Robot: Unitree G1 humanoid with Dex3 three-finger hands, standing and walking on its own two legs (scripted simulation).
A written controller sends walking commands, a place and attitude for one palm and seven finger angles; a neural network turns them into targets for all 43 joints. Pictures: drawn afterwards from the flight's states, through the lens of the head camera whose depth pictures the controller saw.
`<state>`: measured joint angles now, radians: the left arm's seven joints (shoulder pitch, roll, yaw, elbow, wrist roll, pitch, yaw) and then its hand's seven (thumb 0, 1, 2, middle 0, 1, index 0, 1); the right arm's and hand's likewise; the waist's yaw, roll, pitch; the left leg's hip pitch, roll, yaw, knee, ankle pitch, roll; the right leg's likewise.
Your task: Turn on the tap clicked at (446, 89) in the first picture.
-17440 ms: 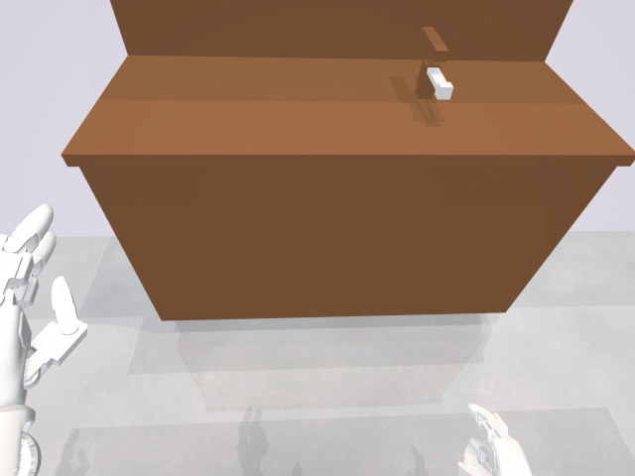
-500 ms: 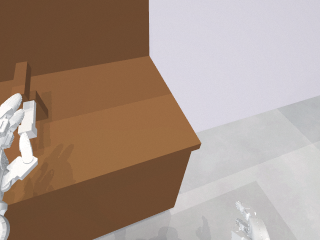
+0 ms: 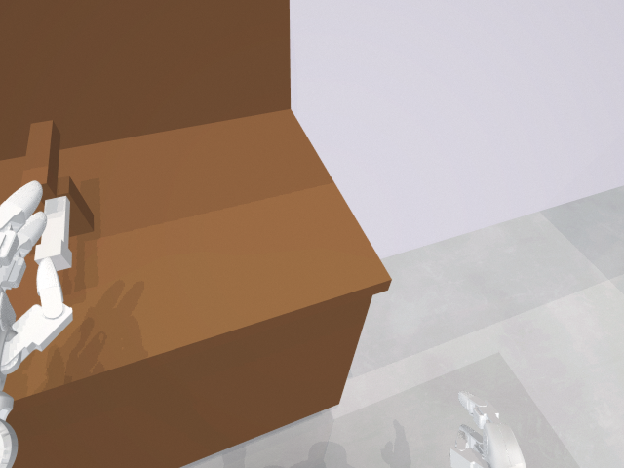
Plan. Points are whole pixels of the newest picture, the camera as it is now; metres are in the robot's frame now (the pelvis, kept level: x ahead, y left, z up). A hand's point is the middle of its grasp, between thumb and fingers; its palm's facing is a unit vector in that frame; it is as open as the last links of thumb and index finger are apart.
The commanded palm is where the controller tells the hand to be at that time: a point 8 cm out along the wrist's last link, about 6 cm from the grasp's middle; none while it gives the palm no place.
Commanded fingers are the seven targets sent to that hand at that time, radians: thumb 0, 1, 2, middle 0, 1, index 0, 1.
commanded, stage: shuffle to correct the standing spot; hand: left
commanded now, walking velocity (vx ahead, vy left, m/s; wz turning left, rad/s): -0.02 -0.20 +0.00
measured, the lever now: (54, 256) +0.33 +0.34 +0.09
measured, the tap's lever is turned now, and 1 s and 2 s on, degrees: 0 0 0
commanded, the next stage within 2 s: come to a stop and stand still in 0.36 s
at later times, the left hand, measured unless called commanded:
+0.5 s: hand (67, 310) +0.22 +0.24 +0.17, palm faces +0.32 -0.85 -0.42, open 7.5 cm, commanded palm +0.16 +0.28 +0.18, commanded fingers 0.00 0.90 0.90 -0.20 -0.30 -0.20 -0.30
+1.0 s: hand out of the picture +0.19 +0.29 +0.18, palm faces +0.40 -0.86 -0.31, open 7.5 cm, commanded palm +0.14 +0.31 +0.18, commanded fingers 0.00 0.90 0.90 -0.20 -0.30 -0.20 -0.30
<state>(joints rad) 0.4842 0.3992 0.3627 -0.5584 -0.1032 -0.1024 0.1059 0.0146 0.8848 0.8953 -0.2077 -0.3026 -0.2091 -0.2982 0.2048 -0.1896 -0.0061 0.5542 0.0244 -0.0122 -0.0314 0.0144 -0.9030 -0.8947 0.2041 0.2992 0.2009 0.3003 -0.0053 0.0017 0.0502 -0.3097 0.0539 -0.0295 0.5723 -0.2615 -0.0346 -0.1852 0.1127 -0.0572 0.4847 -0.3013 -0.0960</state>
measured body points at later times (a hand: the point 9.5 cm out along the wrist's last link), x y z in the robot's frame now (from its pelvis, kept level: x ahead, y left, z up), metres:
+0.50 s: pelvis +0.00 +0.00 +0.00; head +0.03 +0.00 +0.45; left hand +0.20 +0.28 +0.19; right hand +0.17 -0.23 -0.08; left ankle +0.03 +0.14 -0.73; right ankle -0.03 -0.06 -0.73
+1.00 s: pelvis -0.04 +0.04 +0.01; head -0.03 +0.07 +0.46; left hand +0.17 +0.34 +0.19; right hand +0.12 -0.19 -0.06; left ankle +0.00 +0.13 -0.73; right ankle -0.03 -0.05 -0.73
